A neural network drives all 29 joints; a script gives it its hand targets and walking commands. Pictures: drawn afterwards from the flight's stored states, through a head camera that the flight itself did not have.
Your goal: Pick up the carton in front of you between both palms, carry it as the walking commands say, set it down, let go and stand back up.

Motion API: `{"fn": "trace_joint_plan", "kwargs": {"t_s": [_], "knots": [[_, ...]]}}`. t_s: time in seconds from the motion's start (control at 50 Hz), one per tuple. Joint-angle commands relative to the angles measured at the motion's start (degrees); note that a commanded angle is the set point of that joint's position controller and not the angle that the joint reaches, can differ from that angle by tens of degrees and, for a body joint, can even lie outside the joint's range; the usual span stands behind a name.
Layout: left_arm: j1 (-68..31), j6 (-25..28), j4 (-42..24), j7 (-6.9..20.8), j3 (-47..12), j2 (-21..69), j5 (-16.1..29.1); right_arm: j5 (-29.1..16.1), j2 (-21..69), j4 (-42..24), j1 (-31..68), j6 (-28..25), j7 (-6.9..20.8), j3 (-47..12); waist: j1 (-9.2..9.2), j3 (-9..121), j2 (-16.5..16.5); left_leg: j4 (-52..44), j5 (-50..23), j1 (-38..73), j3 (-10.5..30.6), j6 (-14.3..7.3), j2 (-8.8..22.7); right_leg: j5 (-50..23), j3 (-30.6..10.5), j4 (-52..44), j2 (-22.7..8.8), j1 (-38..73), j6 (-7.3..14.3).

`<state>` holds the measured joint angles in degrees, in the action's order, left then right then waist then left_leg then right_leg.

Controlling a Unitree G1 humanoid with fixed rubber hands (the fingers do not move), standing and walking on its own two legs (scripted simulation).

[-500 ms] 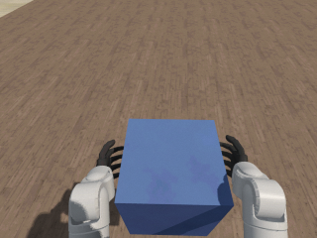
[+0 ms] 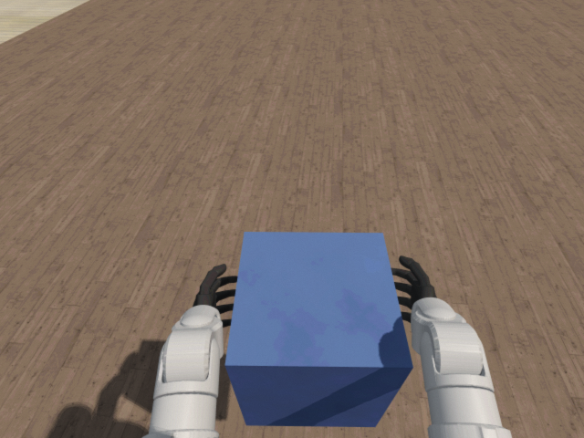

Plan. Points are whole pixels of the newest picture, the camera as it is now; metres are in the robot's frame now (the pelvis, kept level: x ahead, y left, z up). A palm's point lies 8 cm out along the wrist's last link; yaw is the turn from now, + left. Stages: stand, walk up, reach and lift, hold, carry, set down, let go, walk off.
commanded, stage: carry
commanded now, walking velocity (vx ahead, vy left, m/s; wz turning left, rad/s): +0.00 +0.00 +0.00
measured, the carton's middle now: (312, 332) +0.28 +0.00 -0.04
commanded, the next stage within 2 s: hold in 0.46 s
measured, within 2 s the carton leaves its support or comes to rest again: neither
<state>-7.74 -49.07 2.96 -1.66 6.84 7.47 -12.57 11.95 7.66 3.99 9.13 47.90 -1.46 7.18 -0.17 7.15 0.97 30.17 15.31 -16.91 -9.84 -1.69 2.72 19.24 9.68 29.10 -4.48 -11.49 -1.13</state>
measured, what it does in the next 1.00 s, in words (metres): shifts its weight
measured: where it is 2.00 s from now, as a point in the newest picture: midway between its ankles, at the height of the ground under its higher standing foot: outside the picture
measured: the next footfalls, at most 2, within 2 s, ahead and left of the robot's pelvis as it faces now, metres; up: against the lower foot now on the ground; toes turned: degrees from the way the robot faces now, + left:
none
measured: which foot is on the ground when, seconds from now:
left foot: down 0.00-1.00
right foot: down 0.00-1.00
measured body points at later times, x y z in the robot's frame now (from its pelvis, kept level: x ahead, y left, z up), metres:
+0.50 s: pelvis -0.02 +0.00 +0.00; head -0.04 +0.00 +0.45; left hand +0.27 +0.15 +0.02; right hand +0.28 -0.15 +0.03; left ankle +0.01 +0.10 -0.73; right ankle -0.05 -0.12 -0.73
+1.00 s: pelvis -0.06 -0.02 +0.00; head -0.09 -0.01 +0.45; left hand +0.25 +0.14 +0.03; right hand +0.26 -0.16 +0.04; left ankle +0.01 +0.10 -0.73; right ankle -0.04 -0.14 -0.73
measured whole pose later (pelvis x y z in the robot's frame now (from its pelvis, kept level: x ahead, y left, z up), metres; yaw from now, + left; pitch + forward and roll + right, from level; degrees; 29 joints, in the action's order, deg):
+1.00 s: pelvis -0.06 -0.02 +0.00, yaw +1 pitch -8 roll +0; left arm -19.9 -39.9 20.5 0.9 18.3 9.9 -19.2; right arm 19.0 10.5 22.5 21.3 37.9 0.8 18.9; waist 0.3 -2.8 1.6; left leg 24.7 8.6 -8.6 1.3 -0.7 -1.0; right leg 14.4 -2.2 26.1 1.1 -4.2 0.5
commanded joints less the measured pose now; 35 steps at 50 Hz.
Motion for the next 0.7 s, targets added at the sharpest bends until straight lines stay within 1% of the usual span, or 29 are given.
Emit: {"fn": "trace_joint_plan", "kwargs": {"t_s": [0.0, 0.02, 0.06, 0.08, 0.12, 0.14, 0.16, 0.18, 0.2, 0.22, 0.26, 0.3, 0.32, 0.36, 0.4, 0.42, 0.44, 0.46, 0.48, 0.5, 0.52, 0.54, 0.56, 0.58, 0.6, 0.62, 0.64, 0.66, 0.68], "knots": [[-30.67, 9.81, 3.1, 12.09, -23.64, 43.42, 10.86, -10.04, 46.46, 5.42, 26.47, -7.54, 10.95, -24.65, 0.29, 8.51, -0.69, -5.98, -16.59, 4.93, 7.59, 0.13, 6.61, -9.41, -5.03, -3.99, -5.0, -0.31, 1.04], [-31.96, 10.92, 4.78, 12.5, -23.52, 44.24, 10.87, -9.02, 47.84, 7.26, 26.85, -8.88, 11.28, -24.87, 0.26, 7.55, -0.45, -5.62, -13.74, 4.42, 8.01, 0.11, 7.3, -9.33, -5.01, -5.18, -4.97, -0.25, 0.62], [-34.7, 13.18, 5.81, 13.12, -24.58, 46.54, 11.58, -9.38, 49.15, 8.25, 28.56, -10.98, 11.71, -24.62, 0.17, 7.75, 0.15, -6.89, -9.57, 5.12, 8.01, -0.29, 7.08, -6.12, -5.76, -6.23, -5.23, -2.46, 1.65], [-35.08, 13.5, 6.86, 13.23, -24.76, 47.45, 11.09, -8.75, 50.2, 9.66, 27.78, -11.69, 12.0, -23.87, 0.06, 9.46, -1.7, -6.66, -8.6, 5.31, 7.83, -0.31, 6.42, -5.74, -5.84, -5.74, -5.02, -1.83, 1.52], [-34.09, 14.15, 5.77, 13.43, -26.45, 49.86, 12.67, -9.82, 51.55, 7.4, 27.52, -12.44, 12.2, -26.05, 0.2, 12.51, -2.69, -5.63, -11.79, 6.69, 7.56, 0.03, 6.49, -8.27, -5.57, -5.23, -4.63, -0.31, 1.23], [-35.27, 14.37, 3.61, 13.31, -28.23, 49.54, 12.91, -10.05, 52.6, 7.33, 27.45, -12.34, 12.19, -27.04, 0.03, 14.89, -2.33, -4.46, -15.7, 8.3, 7.05, -0.37, 6.17, -14.03, -5.29, -3.94, -5.05, 1.06, 1.19], [-35.95, 14.01, 1.33, 13.45, -29.39, 49.77, 13.57, -10.92, 53.53, 6.81, 26.94, -11.8, 12.36, -27.97, 0.19, 15.4, -1.46, -3.81, -15.71, 8.32, 7.07, -0.5, 6.32, -14.69, -5.56, -3.67, -4.95, 0.87, 1.3], [-34.61, 13.26, 0.39, 13.33, -30.53, 50.39, 14.8, -11.93, 53.58, 5.44, 25.42, -11.22, 12.33, -28.88, 0.13, 15.94, -0.86, -3.65, -16.37, 7.72, 7.61, -0.4, 6.71, -13.88, -4.76, -3.61, -5.15, 1.24, 1.0], [-32.53, 12.33, 2.38, 13.51, -30.61, 51.94, 14.62, -12.38, 53.66, 2.46, 28.22, -10.72, 12.31, -30.66, 0.42, 14.69, 1.56, -3.93, -17.5, 8.3, 7.22, 0.1, 6.68, -14.15, -4.64, -3.01, -4.89, -0.21, 1.27], [-30.52, 11.21, 1.48, 13.4, -30.38, 50.32, 14.49, -12.45, 53.85, 2.58, 25.23, -9.51, 12.21, -31.22, -0.04, 14.99, -1.08, -4.27, -15.56, 8.02, 6.93, 0.09, 6.44, -13.05, -5.4, -3.76, -5.58, -0.79, 1.44], [-29.42, 9.77, 0.85, 13.27, -30.08, 50.07, 14.15, -11.81, 52.61, 1.05, 23.87, -8.16, 11.77, -30.63, 0.02, 15.54, -0.17, -3.61, -16.24, 6.59, 7.69, -0.78, 6.67, -12.72, -4.99, -3.66, -5.65, 1.23, 1.57], [-31.2, 9.34, -0.57, 12.94, -28.85, 48.13, 13.88, -11.13, 50.83, 2.98, 23.8, -7.18, 11.59, -28.79, 0.0, 11.64, -0.04, -4.36, -15.47, 5.13, 7.79, -0.05, 6.52, -11.45, -4.71, -3.87, -5.04, -0.76, 1.25], [-28.66, 9.0, 0.33, 12.76, -28.83, 48.19, 13.43, -11.89, 50.84, 2.97, 23.4, -7.15, 11.75, -28.14, 0.0, 11.61, -2.3, -5.27, -15.82, 5.34, 7.27, -0.02, 6.72, -10.73, -5.23, -3.61, -5.62, -1.29, 1.75], [-30.63, 9.12, 0.94, 12.71, -26.71, 46.27, 11.7, -10.13, 50.49, 5.08, 23.61, -6.92, 11.87, -26.66, 0.05, 9.73, -3.06, -5.53, -13.66, 3.54, 7.79, 0.29, 6.79, -9.42, -5.39, -4.66, -5.34, -1.06, 1.39], [-29.22, 9.3, 3.22, 12.77, -26.15, 47.42, 11.62, -10.81, 50.37, 4.87, 25.0, -7.54, 11.87, -27.34, 0.06, 10.71, -0.73, -5.34, -13.54, 4.45, 8.07, 0.09, 6.36, -9.67, -5.49, -4.52, -5.21, -1.26, 1.24], [-29.96, 9.62, 0.83, 12.77, -26.93, 47.88, 12.12, -11.18, 50.85, 3.88, 24.95, -7.59, 11.96, -27.82, -0.02, 9.86, -1.81, -5.07, -13.86, 4.97, 7.81, 0.81, 6.48, -10.02, -5.47, -5.06, -5.31, -1.74, 1.58], [-32.36, 9.89, -1.11, 12.84, -29.34, 48.76, 13.95, -11.47, 51.05, 2.9, 25.14, -7.86, 12.04, -28.55, 0.12, 11.58, -0.42, -4.63, -15.84, 4.51, 8.2, 0.55, 6.28, -11.26, -4.9, -3.69, -5.07, -0.03, 1.45], [-24.48, 9.11, -0.09, 13.04, -27.59, 49.11, 13.27, -11.12, 54.01, 3.53, 19.6, -7.26, 12.54, -27.0, 1.02, 7.66, 5.04, -6.94, -26.7, 20.01, 14.88, -0.4, -7.39, -27.44, -14.04, -7.23, 8.59, 3.55, 2.05], [-26.9, 9.59, -2.23, 12.91, -28.48, 47.84, 14.14, -10.93, 51.93, 0.31, 20.15, -8.25, 12.42, -26.38, -1.07, 7.37, 0.04, -7.36, -28.69, 20.23, 15.02, -0.02, -6.58, -29.81, -15.38, -7.44, 8.77, 3.65, 2.15], [-26.91, 9.8, -2.19, 12.85, -27.92, 48.19, 13.58, -10.04, 51.96, 2.03, 20.87, -8.01, 12.02, -26.33, -0.28, 7.56, 0.41, -7.41, -29.57, 21.25, 15.78, 0.26, -6.31, -29.51, -15.48, -7.88, 8.54, 4.52, 2.05], [-27.46, 9.72, -3.5, 13.02, -26.98, 47.93, 12.22, -8.44, 49.35, 3.31, 19.68, -8.13, 11.85, -24.06, -0.62, 8.76, 1.03, -6.8, -31.71, 21.74, 15.81, 1.4, -6.18, -27.91, -15.4, -8.27, 8.33, 5.72, 2.74], [-27.04, 9.9, -2.13, 13.22, -27.8, 48.36, 11.87, -9.27, 50.11, 0.88, 23.67, -9.05, 11.97, -25.66, 1.0, 9.56, 1.34, -7.55, -30.06, 22.05, 15.25, 1.45, -6.86, -27.81, -15.01, -8.87, 8.57, 7.49, 2.03], [-29.0, 10.22, -2.6, 13.23, -28.19, 48.3, 12.0, -9.73, 51.53, 0.26, 23.67, -9.31, 12.48, -26.65, -0.69, 9.1, -0.61, -7.79, -28.95, 23.58, 14.65, 1.9, -7.18, -28.17, -14.74, -8.6, 8.65, 4.72, 1.57], [-27.03, 10.25, -1.13, 12.96, -26.87, 47.91, 10.85, -10.97, 52.55, -0.14, 26.18, -9.76, 13.01, -26.99, 2.3, 11.43, -1.16, -8.25, -28.46, 27.65, 15.14, 1.55, -6.71, -23.18, -14.57, -8.94, 9.15, 3.34, 1.45], [-26.96, 10.04, 1.39, 12.85, -26.64, 49.47, 10.26, -10.97, 52.02, 3.22, 24.24, -9.69, 13.47, -27.56, 1.2, 8.19, -2.99, -8.03, -25.92, 24.24, 14.85, 1.79, -7.03, -23.05, -16.1, -9.6, 8.45, 3.83, 2.24], [-28.49, 10.41, 1.75, 13.09, -26.66, 48.57, 10.28, -9.52, 51.37, 6.3, 23.45, -9.64, 13.52, -23.99, -0.34, 6.54, -1.61, -9.02, -22.77, 25.0, 14.65, 1.68, -6.82, -20.33, -15.76, -9.93, 9.25, 1.77, 2.32], [-29.86, 10.8, 1.15, 13.31, -27.29, 48.68, 10.98, -9.2, 51.09, 7.45, 24.44, -9.9, 13.69, -23.04, 1.04, 6.49, -0.37, -9.12, -21.79, 24.84, 14.85, 1.65, -6.96, -17.18, -15.2, -10.53, 9.61, 1.82, 2.32], [-32.31, 10.95, 0.23, 13.5, -27.69, 48.27, 11.24, -8.94, 51.57, 7.04, 24.82, -9.95, 13.95, -22.84, -0.65, 6.94, -2.17, -9.47, -19.9, 26.09, 14.42, 1.45, -6.65, -15.48, -15.42, -11.03, 9.1, -0.39, 2.17], [-33.4, 10.76, 1.4, 13.84, -27.46, 49.95, 11.28, -8.73, 52.58, 8.76, 25.47, -9.97, 14.06, -23.18, -0.22, 7.04, -1.47, -8.88, -18.13, 25.08, 14.26, 1.59, -6.64, -13.57, -15.5, -11.47, 8.65, 0.4, 2.48]]}}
